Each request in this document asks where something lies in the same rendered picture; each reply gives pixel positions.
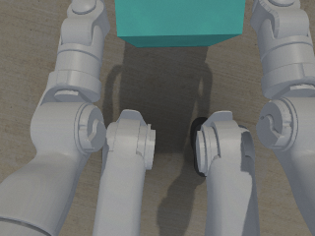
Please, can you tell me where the left robot upper arm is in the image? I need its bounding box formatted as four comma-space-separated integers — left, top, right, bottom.
0, 102, 107, 236

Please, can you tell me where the left robot forearm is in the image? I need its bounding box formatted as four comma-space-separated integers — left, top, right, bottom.
30, 0, 110, 139

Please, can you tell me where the robot left thigh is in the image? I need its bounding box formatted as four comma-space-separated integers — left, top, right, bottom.
92, 118, 156, 236

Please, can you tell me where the right robot upper arm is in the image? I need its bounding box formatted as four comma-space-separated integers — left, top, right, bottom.
256, 96, 315, 236

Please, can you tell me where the carton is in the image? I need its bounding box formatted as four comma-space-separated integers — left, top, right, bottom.
114, 0, 246, 48

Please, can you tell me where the robot right foot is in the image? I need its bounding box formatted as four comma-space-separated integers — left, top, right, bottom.
190, 117, 208, 177

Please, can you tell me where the right robot forearm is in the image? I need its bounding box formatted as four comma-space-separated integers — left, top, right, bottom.
250, 0, 315, 100

